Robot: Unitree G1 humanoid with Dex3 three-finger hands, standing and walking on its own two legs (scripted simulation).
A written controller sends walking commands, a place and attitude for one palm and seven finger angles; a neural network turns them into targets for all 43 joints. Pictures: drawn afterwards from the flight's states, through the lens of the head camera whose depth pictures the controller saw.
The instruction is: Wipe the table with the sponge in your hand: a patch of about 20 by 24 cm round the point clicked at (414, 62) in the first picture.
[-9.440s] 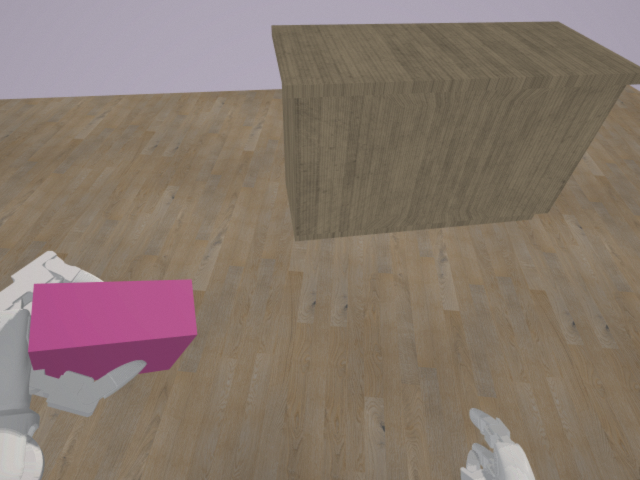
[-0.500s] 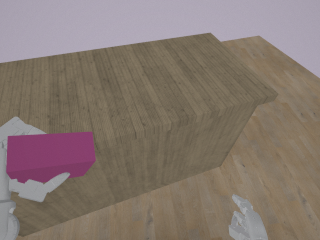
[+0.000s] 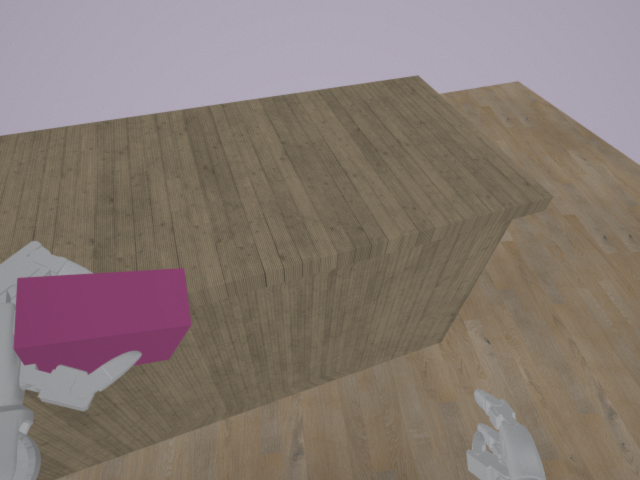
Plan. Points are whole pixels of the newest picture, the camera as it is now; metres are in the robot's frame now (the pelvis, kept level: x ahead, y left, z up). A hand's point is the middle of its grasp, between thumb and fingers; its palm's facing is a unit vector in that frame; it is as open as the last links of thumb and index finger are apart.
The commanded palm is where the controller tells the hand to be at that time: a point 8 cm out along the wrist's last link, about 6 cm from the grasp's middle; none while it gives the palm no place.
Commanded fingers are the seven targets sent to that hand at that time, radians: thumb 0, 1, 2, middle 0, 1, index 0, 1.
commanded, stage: shuffle to correct the standing spot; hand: left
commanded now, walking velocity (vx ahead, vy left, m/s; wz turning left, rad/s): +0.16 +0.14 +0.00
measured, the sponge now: (131, 323) +0.23 +0.21 +0.14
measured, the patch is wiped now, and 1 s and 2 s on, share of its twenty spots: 0.00 0.00 0.00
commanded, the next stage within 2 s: come to a stop and stand still in 0.70 s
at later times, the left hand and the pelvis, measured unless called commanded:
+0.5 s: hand (63, 285) +0.25 +0.27 +0.16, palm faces +0.39 -0.82 -0.42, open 9.8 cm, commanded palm +0.20 +0.32 +0.17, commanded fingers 0.00 0.10 1.30 -1.20 -1.60 -1.20 -1.60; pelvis +0.05 +0.03 -0.02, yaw +2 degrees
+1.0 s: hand (23, 217) +0.33 +0.37 +0.16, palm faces +0.40 -0.82 -0.41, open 9.8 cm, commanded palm +0.28 +0.39 +0.17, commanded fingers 0.00 0.10 1.30 -1.20 -1.60 -1.20 -1.60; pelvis +0.11 +0.12 -0.02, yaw -1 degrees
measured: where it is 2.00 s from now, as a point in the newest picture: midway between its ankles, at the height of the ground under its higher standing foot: outside the picture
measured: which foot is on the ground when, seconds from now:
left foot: down 0.00-0.40, up 0.42-0.60, down 0.62-1.00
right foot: down 0.00-0.62, up 0.64-0.72, down 0.74-0.92, up 0.94-1.00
